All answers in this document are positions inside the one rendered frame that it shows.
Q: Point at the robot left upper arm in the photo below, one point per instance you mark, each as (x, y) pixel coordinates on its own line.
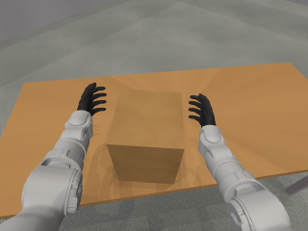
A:
(52, 193)

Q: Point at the robot right forearm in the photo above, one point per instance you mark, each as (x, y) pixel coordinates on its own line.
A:
(232, 178)

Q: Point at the table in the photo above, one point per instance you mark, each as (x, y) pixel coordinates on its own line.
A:
(260, 109)

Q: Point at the robot right upper arm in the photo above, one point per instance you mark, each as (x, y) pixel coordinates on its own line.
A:
(257, 211)

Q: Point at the robot left forearm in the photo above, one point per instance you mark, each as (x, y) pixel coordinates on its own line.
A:
(71, 148)

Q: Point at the robot right hand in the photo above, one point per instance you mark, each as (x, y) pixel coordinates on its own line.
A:
(206, 112)

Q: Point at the carton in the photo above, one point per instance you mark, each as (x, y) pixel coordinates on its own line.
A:
(146, 140)

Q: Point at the robot left hand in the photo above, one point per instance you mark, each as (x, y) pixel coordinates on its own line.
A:
(87, 104)

